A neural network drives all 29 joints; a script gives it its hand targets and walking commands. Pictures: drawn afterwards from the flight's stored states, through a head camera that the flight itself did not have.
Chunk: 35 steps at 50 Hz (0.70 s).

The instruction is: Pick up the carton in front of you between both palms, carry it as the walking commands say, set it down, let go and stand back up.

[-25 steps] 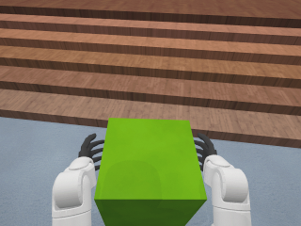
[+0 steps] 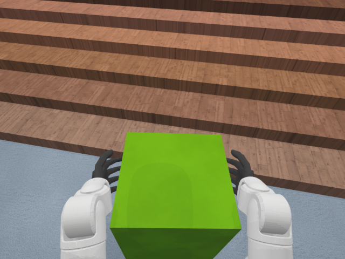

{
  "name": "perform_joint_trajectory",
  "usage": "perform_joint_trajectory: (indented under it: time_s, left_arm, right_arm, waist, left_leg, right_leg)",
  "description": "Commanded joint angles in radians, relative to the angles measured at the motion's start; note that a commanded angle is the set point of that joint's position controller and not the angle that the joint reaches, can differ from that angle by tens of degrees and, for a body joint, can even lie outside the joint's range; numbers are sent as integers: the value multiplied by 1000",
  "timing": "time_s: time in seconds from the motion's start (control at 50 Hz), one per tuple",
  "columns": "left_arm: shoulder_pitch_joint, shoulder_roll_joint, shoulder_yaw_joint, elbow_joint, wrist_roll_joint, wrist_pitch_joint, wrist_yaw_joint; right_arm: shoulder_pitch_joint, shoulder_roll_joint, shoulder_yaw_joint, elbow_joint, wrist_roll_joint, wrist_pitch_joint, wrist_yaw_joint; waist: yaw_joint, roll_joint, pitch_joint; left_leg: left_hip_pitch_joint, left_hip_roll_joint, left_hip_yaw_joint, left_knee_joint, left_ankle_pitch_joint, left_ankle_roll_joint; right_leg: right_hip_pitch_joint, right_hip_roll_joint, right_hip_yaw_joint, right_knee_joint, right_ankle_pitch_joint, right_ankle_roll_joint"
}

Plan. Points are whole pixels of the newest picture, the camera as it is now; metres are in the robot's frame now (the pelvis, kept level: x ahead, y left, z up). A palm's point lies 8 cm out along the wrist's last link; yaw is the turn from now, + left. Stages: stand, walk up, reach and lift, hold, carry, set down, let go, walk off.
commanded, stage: carry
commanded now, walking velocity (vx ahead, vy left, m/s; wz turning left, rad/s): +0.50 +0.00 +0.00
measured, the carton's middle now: (171, 200) +0.27 +0.01 +0.01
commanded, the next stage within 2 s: none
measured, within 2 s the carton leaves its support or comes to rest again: neither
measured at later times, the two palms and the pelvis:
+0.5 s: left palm (128, 57) +0.67 +0.16 +0.15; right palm (224, 61) +0.65 -0.14 +0.15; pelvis +0.34 +0.03 +0.00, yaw -2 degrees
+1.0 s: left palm (147, 18) +1.07 +0.14 +0.13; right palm (212, 18) +1.08 -0.16 +0.13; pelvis +0.68 -0.01 -0.02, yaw -2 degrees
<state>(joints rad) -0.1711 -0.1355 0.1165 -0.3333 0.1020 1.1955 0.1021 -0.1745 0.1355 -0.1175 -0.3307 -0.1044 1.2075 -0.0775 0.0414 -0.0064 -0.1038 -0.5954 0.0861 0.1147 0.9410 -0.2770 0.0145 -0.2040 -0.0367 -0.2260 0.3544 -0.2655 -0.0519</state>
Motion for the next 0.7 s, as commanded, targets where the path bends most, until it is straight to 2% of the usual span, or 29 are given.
perform_joint_trajectory:
  time_s: [0.0,0.06,0.08,0.1,0.12,0.14,0.16,0.18,0.2,0.22,0.24,0.28,0.3,0.32,0.36,0.38,0.42,0.44,0.48,0.5,0.52,0.54,0.56,0.58,0.6,0.62,0.64,0.66,0.68]
  left_arm:
    - [-454,-885,-742,-75,-429,-5,-281]
    - [-406,-858,-735,-82,-421,8,-276]
    - [-401,-863,-741,-109,-414,7,-271]
    - [-415,-846,-734,-111,-408,13,-269]
    - [-455,-853,-759,-160,-411,12,-260]
    - [-502,-831,-742,-202,-414,20,-261]
    - [-543,-804,-748,-222,-431,40,-259]
    - [-545,-804,-752,-202,-434,46,-255]
    - [-567,-802,-737,-245,-445,48,-248]
    - [-546,-820,-740,-201,-434,52,-244]
    - [-558,-814,-725,-192,-427,47,-239]
    - [-600,-821,-734,-202,-430,42,-227]
    - [-677,-801,-744,-260,-441,36,-217]
    - [-702,-776,-740,-244,-442,35,-202]
    - [-755,-690,-709,-176,-406,51,-178]
    - [-754,-672,-697,-145,-406,62,-174]
    - [-884,-603,-674,-71,-382,85,-153]
    - [-868,-559,-636,39,-369,104,-151]
    - [-952,-537,-593,136,-387,137,-156]
    - [-975,-556,-558,158,-394,144,-158]
    - [-1058,-578,-555,184,-420,147,-162]
    - [-1090,-603,-519,226,-429,148,-166]
    - [-1149,-631,-494,226,-442,148,-168]
    - [-1153,-635,-449,301,-439,150,-169]
    - [-1220,-652,-434,312,-468,144,-171]
    - [-1271,-703,-425,354,-489,143,-171]
    - [-1298,-755,-427,361,-501,138,-180]
    - [-1394,-821,-450,294,-539,122,-186]
    - [-1499,-870,-463,245,-567,107,-187]
  right_arm:
    - [-419,870,717,-68,345,-23,213]
    - [-401,848,703,-92,358,-5,214]
    - [-406,852,707,-117,375,1,220]
    - [-411,844,709,-93,379,8,222]
    - [-416,845,724,-125,393,3,231]
    - [-467,841,719,-154,398,5,231]
    - [-462,790,690,-142,387,12,227]
    - [-504,800,689,-165,407,23,225]
    - [-499,829,706,-152,433,28,228]
    - [-513,818,711,-191,433,28,224]
    - [-567,814,728,-235,443,28,223]
    - [-645,806,735,-263,465,30,216]
    - [-692,798,721,-284,477,29,215]
    - [-739,758,732,-310,500,29,212]
    - [-748,657,698,-217,475,53,206]
    - [-814,642,703,-200,495,61,200]
    - [-880,581,666,-96,491,76,202]
    - [-895,533,629,4,465,97,190]
    - [-959,513,569,121,434,116,177]
    - [-1005,536,540,165,441,128,170]
    - [-1048,563,532,202,438,133,168]
    - [-1159,604,533,207,465,137,167]
    - [-1187,652,521,259,468,140,169]
    - [-1262,684,507,283,500,141,168]
    - [-1282,714,498,314,489,142,163]
    - [-1317,724,453,383,480,146,159]
    - [-1325,779,447,381,494,134,155]
    - [-1404,849,453,323,508,116,153]
    - [-1494,886,449,277,512,106,148]
  waist:
    - [-19,-126,-141]
    - [-12,-121,-115]
    - [-21,-150,-155]
    - [-34,-114,-182]
    - [-52,-64,-260]
    - [-80,8,-321]
    - [-78,320,-362]
    - [-71,311,-345]
    - [-76,193,-333]
    - [-76,58,-333]
    - [-75,33,-318]
    - [-74,67,-338]
    - [-73,86,-355]
    - [-72,110,-354]
    - [-88,136,-288]
    - [-71,134,-276]
    - [-78,169,-225]
    - [-85,204,-201]
    - [-103,156,-144]
    - [-85,158,-171]
    - [-77,149,-191]
    - [-45,136,-200]
    - [-9,70,-266]
    - [34,-128,-354]
    - [27,-312,-378]
    - [32,-288,-387]
    - [37,-200,-399]
    - [41,-129,-400]
    - [30,-141,-409]
  left_leg:
    - [-55,-7,56,-283,167,2]
    - [40,-51,138,-439,260,14]
    - [157,-58,139,-453,270,24]
    - [276,-97,177,-505,261,21]
    - [493,-104,186,-512,228,37]
    - [724,8,27,-511,94,84]
    - [856,276,-486,-621,-73,199]
    - [903,356,-662,-697,-10,254]
    - [864,347,-546,-690,109,255]
    - [813,315,-451,-661,233,214]
    - [744,282,-347,-656,304,171]
    - [737,232,-236,-664,344,135]
    - [732,216,-177,-660,369,136]
    - [753,215,-176,-658,369,139]
    - [688,215,-120,-693,314,161]
    - [641,203,-81,-710,288,147]
    - [634,144,-6,-685,298,136]
    - [636,136,7,-678,311,124]
    - [623,144,-3,-638,384,130]
    - [639,149,0,-595,439,112]
    - [628,121,30,-517,486,96]
    - [572,81,91,-408,500,67]
    - [454,57,86,-254,421,37]
    - [271,-16,75,6,217,11]
    - [10,-129,-2,193,-193,2]
    - [-83,-104,-87,325,-229,22]
    - [-155,-81,-97,396,-205,37]
    - [-167,-42,-131,380,-161,59]
    - [-176,-40,-126,378,-120,58]
  right_leg:
    - [255,-211,151,-140,409,-73]
    - [279,-201,84,-119,500,-61]
    - [268,-199,68,-65,585,-43]
    - [258,-161,16,57,679,-13]
    - [177,-128,-14,242,637,15]
    - [-41,-81,-21,462,413,39]
    - [-312,46,7,754,27,87]
    - [-501,64,137,922,-223,63]
    - [-527,-5,182,976,-187,17]
    - [-513,-32,207,955,-176,12]
    - [-474,-77,227,865,-103,15]
    - [-444,-54,196,719,-60,17]
    - [-412,-35,167,664,-77,17]
    - [-439,-27,164,623,-61,18]
    - [-435,-45,144,535,-2,14]
    - [-396,-63,170,447,23,19]
    - [-377,-12,92,322,133,21]
    - [-361,-1,81,272,151,20]
    - [-346,23,33,222,211,11]
    - [-302,7,62,186,191,-3]
    - [-234,42,25,135,223,-8]
    - [-124,62,-11,132,210,-13]
    - [82,47,29,154,124,-32]
    - [281,-134,336,122,50,-92]
    - [424,-299,701,23,86,-173]
    - [430,-314,757,-24,59,-166]
    - [470,-311,692,10,126,-182]
    - [438,-292,585,60,234,-151]
    - [424,-253,511,57,311,-153]
